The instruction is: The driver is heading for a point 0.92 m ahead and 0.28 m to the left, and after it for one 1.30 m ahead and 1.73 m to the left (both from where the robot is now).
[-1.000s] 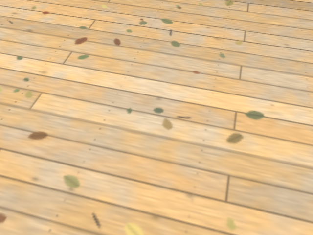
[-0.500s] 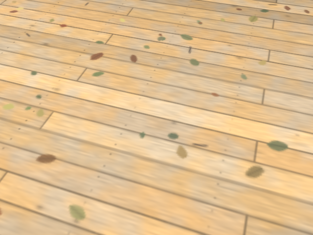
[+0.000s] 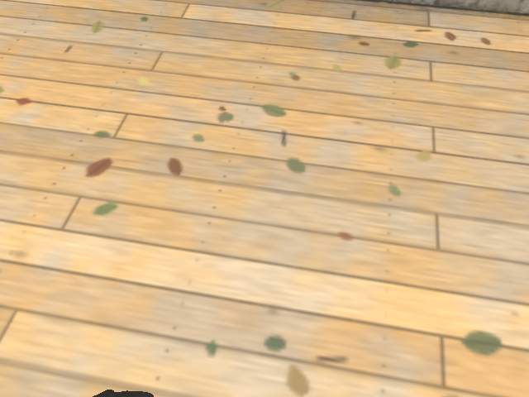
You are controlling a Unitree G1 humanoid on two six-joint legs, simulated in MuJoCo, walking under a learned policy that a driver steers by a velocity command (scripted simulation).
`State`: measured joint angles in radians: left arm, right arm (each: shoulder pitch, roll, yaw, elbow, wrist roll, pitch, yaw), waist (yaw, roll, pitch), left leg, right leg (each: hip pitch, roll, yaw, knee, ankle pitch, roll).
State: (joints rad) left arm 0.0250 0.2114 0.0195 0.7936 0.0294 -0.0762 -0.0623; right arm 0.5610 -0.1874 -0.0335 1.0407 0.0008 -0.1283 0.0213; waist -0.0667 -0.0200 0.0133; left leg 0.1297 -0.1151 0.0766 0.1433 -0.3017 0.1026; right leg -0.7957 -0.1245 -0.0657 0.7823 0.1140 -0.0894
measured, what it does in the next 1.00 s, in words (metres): walks ahead, turning left: right foot, then left foot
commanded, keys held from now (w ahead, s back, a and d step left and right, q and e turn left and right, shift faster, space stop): w+shift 0.12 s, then w+q+shift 0.88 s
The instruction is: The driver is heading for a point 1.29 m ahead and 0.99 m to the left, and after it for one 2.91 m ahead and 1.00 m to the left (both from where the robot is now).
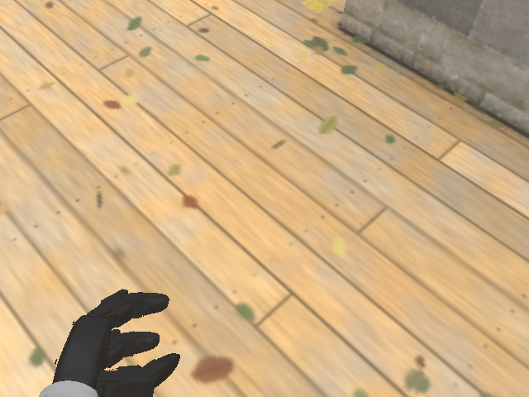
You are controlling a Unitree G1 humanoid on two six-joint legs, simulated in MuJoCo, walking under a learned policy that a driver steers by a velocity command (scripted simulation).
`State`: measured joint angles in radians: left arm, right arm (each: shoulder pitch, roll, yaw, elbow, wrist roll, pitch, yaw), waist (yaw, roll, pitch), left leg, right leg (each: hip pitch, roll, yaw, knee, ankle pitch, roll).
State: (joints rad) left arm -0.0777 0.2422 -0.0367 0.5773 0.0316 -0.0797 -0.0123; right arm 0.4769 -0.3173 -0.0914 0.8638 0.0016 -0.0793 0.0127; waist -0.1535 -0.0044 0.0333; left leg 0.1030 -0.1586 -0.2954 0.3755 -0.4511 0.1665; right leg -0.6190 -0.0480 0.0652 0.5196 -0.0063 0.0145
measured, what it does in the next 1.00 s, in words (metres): walks ahead, turning left: right foot, then left foot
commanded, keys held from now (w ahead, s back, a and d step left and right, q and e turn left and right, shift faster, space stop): w+q+shift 0.46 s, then w+shift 0.50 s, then w+q+shift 0.04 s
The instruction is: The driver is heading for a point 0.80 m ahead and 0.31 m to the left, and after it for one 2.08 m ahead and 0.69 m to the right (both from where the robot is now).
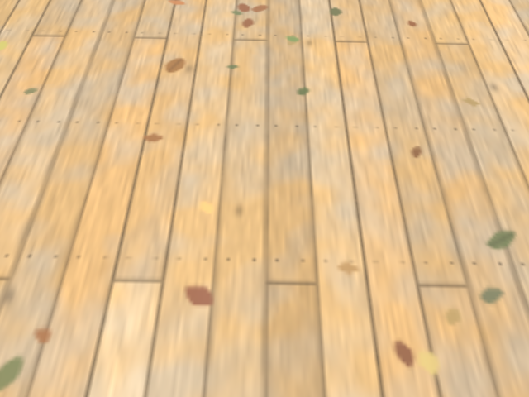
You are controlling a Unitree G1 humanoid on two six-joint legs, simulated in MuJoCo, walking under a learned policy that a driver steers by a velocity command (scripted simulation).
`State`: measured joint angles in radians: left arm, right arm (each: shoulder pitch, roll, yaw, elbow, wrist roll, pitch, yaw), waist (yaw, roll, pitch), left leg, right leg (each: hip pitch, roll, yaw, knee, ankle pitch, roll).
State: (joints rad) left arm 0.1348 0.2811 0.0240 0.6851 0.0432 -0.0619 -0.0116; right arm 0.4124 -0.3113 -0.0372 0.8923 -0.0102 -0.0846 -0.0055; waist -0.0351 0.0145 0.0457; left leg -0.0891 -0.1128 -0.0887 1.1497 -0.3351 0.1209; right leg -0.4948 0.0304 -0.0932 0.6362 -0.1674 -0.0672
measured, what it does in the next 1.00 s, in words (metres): walks ahead, turning left: left foot, then right foot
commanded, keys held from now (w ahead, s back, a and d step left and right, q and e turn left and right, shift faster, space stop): w+q+shift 0.06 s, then q+shift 0.94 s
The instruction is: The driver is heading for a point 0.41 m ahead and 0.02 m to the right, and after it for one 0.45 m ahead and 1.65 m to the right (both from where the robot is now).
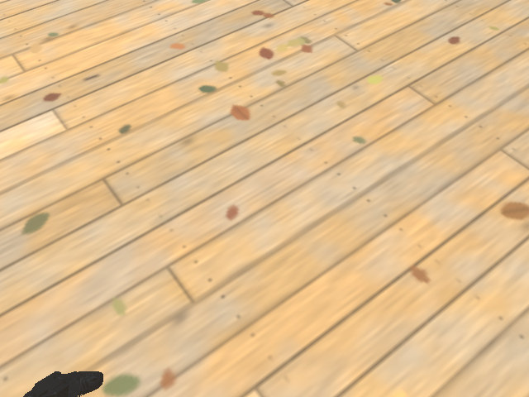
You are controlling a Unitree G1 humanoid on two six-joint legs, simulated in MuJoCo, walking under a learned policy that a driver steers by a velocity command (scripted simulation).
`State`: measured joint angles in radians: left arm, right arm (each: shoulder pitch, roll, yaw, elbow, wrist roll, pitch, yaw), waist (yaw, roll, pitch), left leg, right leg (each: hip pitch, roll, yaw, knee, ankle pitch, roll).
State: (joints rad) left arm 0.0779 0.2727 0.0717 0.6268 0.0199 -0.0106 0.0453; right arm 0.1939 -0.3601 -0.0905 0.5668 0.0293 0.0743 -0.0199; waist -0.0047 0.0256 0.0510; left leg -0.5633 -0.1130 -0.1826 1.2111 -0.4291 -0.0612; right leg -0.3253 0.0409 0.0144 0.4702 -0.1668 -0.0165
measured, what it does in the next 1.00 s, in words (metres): walks ahead, turning right: left foot, then right foot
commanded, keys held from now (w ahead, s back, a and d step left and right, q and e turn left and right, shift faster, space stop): q+shift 0.06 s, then shift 0.10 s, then w+shift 0.16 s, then w+e+shift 0.36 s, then e+shift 0.32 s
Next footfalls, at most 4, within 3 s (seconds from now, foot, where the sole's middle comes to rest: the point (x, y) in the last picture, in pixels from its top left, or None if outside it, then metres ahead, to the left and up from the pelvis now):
0.32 left None -0.01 0.14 -0.77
0.76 right None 0.42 0.03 -0.77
1.16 left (249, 294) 0.73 0.07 -0.77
1.56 right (304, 386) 0.48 -0.06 -0.77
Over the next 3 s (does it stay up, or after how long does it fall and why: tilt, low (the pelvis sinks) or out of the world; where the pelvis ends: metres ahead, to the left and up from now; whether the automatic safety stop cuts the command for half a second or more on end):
stays up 0.54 -0.05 0.00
